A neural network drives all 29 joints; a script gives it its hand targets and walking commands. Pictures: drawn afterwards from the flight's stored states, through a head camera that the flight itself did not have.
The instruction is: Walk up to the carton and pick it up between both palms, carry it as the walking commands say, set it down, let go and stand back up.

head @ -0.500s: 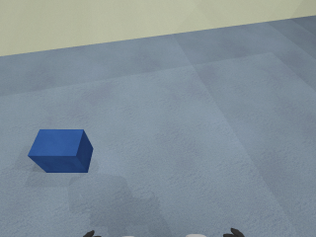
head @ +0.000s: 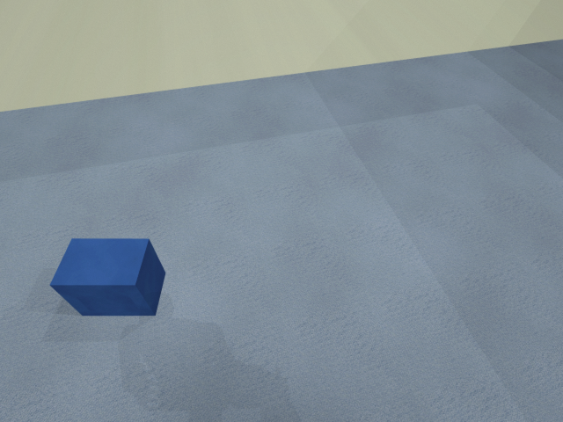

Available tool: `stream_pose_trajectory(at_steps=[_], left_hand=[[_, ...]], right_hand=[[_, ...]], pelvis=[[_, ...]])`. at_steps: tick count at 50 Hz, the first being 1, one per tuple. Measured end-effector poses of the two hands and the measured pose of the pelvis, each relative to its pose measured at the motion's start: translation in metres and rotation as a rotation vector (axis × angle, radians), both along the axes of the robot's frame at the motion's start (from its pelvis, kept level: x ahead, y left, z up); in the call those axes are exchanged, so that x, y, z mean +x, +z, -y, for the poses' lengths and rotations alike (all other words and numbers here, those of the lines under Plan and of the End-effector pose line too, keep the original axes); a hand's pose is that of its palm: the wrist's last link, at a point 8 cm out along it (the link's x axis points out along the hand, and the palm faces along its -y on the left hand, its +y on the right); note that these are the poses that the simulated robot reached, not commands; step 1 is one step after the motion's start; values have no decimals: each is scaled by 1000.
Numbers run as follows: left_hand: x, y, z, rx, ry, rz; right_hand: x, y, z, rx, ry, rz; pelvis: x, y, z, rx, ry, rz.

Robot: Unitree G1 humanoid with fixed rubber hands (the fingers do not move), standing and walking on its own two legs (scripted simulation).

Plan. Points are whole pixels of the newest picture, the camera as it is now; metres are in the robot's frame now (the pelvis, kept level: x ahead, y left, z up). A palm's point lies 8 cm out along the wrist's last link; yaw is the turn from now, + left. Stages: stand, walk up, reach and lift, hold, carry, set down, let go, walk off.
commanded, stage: stand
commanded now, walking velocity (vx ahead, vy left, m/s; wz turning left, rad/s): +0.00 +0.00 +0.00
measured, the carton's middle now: (114, 278) +0.68 +0.60 -0.65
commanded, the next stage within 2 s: walk up in 1.20 s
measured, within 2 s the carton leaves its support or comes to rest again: neither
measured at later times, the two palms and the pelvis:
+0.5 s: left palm out of the picture -0.02 +0.20 -0.15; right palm out of the picture -0.03 -0.20 -0.14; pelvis -0.01 +0.00 +0.01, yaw +0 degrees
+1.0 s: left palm out of the picture -0.04 +0.20 -0.15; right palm out of the picture -0.04 -0.19 -0.14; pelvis -0.01 +0.00 +0.01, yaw +0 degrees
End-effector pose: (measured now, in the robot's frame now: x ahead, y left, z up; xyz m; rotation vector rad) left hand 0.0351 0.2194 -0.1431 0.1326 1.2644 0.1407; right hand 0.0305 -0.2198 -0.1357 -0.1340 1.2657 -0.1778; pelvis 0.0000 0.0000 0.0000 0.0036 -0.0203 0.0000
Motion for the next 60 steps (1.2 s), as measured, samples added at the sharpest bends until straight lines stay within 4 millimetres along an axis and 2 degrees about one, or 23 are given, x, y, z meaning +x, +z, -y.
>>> stream_pose_trajectory(at_steps=[11, 27, 42, 60], left_hand=[[-29, -1, 10, -17, 22, -96], [-55, -4, 22, -42, 34, -168], [-68, -6, 25, -57, 39, -187], [-73, -4, 19, -57, 44, -181]], right_hand=[[-31, -5, -10, 35, -35, -95], [-64, -7, -24, 63, -49, -185], [-69, -6, -27, 60, -43, -189], [-71, -6, -33, 62, -43, -176]], pelvis=[[-2, 4, 1, -1, -3, 12], [-6, 6, 2, -1, -6, 25], [-12, 6, -1, -3, -6, 21], [-15, 7, -7, -2, -6, 21]])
